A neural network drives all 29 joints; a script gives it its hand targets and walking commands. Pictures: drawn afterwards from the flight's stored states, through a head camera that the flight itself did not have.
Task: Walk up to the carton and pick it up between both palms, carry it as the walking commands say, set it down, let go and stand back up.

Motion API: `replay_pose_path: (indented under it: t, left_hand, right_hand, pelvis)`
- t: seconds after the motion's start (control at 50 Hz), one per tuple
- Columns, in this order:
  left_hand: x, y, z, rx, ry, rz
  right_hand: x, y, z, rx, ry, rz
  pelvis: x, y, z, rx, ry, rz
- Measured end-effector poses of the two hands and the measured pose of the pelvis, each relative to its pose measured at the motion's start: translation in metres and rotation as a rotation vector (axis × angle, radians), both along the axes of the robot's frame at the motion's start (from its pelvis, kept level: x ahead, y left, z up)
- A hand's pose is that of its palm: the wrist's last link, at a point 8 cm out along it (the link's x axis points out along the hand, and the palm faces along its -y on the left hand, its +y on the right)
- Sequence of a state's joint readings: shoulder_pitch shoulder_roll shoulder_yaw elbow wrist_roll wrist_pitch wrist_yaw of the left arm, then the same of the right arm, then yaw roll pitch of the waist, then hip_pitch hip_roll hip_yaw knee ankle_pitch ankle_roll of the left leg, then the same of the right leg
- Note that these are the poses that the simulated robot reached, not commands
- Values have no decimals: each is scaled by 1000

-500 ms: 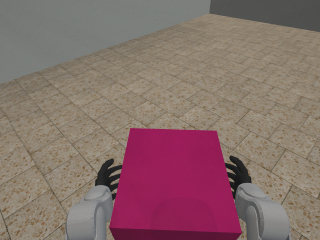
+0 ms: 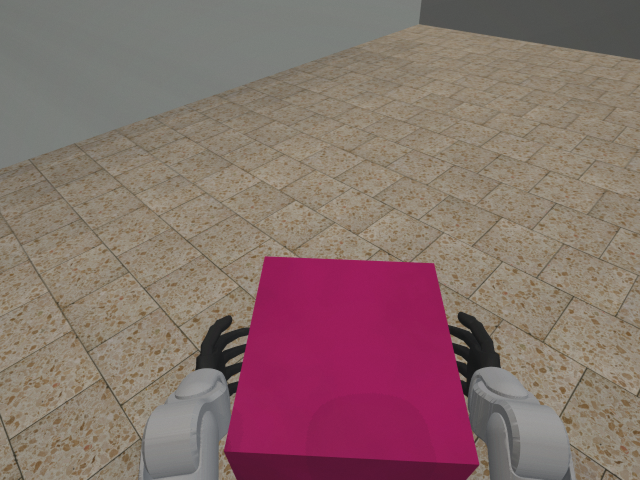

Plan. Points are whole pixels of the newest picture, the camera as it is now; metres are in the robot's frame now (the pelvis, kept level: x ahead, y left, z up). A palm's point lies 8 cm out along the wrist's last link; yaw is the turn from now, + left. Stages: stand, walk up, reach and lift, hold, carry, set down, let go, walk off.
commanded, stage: carry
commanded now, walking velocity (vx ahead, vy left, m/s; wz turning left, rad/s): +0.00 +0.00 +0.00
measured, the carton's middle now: (343, 395) +0.27 +0.00 -0.01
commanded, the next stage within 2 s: none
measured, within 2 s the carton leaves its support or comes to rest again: neither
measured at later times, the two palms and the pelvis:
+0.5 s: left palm (215, 381) +0.26 +0.15 +0.06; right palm (479, 379) +0.25 -0.16 +0.05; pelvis +0.00 +0.00 +0.00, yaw +0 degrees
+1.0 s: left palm (218, 381) +0.26 +0.15 +0.05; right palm (475, 377) +0.26 -0.16 +0.04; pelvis +0.00 +0.00 +0.00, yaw +0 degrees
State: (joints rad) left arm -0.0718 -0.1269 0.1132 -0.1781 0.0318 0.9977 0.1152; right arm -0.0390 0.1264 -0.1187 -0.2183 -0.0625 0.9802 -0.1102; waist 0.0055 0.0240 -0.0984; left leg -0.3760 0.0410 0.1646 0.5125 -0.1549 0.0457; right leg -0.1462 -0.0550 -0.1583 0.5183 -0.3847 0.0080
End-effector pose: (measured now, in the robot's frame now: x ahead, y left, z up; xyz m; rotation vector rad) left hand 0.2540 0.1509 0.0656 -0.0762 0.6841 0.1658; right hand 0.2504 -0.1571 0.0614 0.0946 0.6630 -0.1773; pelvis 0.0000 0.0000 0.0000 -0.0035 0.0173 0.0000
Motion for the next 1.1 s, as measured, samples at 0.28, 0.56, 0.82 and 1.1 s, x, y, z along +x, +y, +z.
replay_pose_path:
  t: [0.28, 0.56, 0.82, 1.1]
  left_hand:
    - [1, 0, -3, 5, -2, -5]
    - [4, 0, -9, 11, -5, -11]
    - [8, -1, -20, 23, -4, -21]
    - [9, 0, -25, 34, -2, -26]
  right_hand:
    - [1, 0, -3, -7, -2, 5]
    - [4, 0, -9, -15, -4, 13]
    - [9, -1, -20, -28, -2, 25]
    - [11, -1, -24, -33, -1, 35]
  pelvis:
    - [0, 0, 0, 0, 0, 0]
    - [0, 0, 0, 0, 1, 0]
    - [2, -2, 0, 2, 3, 0]
    - [2, -2, 0, 2, 3, 0]
